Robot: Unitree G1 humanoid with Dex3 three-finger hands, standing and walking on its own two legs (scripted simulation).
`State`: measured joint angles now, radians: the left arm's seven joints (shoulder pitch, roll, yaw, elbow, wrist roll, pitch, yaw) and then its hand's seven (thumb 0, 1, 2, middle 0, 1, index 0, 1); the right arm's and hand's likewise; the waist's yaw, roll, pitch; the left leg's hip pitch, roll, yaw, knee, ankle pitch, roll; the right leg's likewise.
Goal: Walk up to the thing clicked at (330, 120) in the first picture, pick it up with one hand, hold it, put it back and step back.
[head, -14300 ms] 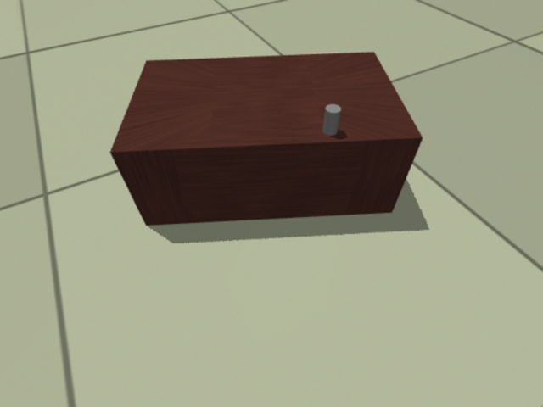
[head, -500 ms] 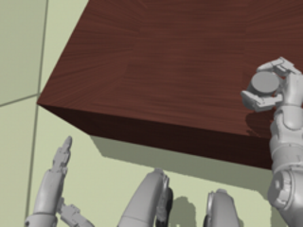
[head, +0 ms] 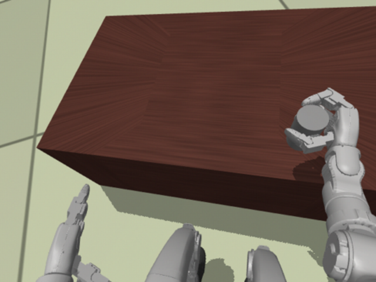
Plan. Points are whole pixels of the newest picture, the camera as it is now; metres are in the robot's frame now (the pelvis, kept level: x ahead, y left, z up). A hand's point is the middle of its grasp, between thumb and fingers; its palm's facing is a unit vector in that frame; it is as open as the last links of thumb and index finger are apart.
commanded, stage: lift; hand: right
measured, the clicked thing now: (305, 129) +0.46 -0.15 -0.02
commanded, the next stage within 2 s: hold in 1.06 s
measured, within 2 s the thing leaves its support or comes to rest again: neither
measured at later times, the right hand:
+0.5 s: hand (326, 132) +0.39 -0.16 +0.08, palm faces +0.07 +1.00 +0.01, open 9.1 cm
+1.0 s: hand (341, 133) +0.37 -0.16 +0.12, palm faces +0.09 +1.00 +0.02, open 9.1 cm
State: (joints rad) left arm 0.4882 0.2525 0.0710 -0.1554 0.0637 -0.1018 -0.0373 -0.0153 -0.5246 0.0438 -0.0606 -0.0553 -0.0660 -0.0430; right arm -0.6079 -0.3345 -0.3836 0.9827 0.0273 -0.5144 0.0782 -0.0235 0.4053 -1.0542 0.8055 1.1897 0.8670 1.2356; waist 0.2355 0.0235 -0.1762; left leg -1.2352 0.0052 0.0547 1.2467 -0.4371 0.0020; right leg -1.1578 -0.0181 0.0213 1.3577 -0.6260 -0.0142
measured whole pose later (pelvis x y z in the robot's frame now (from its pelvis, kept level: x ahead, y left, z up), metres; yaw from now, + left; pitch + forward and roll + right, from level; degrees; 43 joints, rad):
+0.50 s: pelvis +0.01 +0.00 +0.05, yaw -1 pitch +15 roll +1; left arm 0.45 0.22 0.07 0.07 0.02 -0.07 0.01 -0.02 -0.53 0.05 -0.06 -0.05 -0.06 -0.04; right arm -0.33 -0.20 -0.23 0.65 0.10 -0.39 0.07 -0.02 0.41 -1.07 0.81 1.18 0.87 1.23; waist 0.10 0.02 -0.14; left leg -0.92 0.01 0.03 1.04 -0.39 0.00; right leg -0.82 0.00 0.00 1.11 -0.55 -0.02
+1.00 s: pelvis +0.02 +0.00 +0.08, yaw -1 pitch +10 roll +0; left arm 0.40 0.22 0.08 0.19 -0.01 -0.07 0.04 -0.02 -0.52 0.04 -0.05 -0.05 -0.06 -0.04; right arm -0.19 -0.18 -0.17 0.50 0.14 -0.35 0.06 -0.02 0.42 -1.07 0.81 1.19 0.88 1.23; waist 0.06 0.02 -0.11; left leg -0.72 0.02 0.03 0.91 -0.36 -0.01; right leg -0.62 0.01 -0.01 0.95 -0.50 -0.02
